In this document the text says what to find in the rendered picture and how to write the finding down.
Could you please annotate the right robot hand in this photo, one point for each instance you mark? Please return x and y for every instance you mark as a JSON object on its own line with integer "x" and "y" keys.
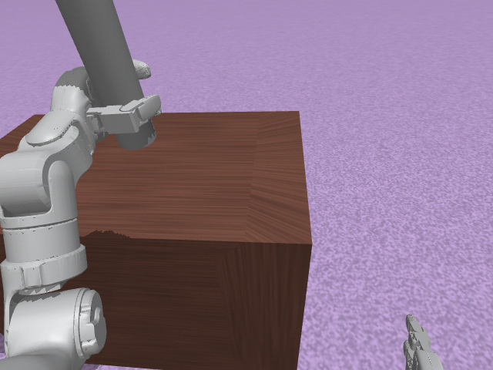
{"x": 417, "y": 350}

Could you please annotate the left robot hand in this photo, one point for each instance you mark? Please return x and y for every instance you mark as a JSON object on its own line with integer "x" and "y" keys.
{"x": 74, "y": 92}

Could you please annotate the can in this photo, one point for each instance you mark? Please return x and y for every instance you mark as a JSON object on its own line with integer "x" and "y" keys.
{"x": 97, "y": 33}

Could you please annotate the left robot arm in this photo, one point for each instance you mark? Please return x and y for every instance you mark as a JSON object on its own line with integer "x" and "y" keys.
{"x": 38, "y": 211}

